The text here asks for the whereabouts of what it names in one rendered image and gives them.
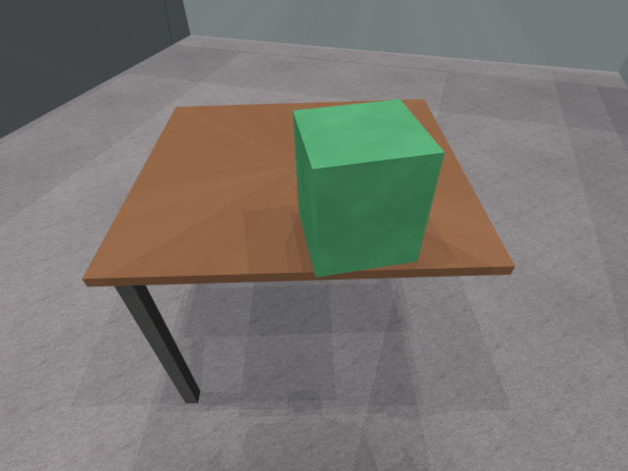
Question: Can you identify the table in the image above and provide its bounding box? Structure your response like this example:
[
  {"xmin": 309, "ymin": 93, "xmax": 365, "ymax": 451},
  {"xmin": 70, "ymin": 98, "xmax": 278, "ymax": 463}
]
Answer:
[{"xmin": 82, "ymin": 99, "xmax": 515, "ymax": 403}]

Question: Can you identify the carton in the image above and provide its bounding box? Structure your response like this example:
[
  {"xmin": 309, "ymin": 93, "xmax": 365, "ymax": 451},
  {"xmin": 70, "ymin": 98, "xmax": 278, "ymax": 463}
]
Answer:
[{"xmin": 292, "ymin": 99, "xmax": 445, "ymax": 278}]

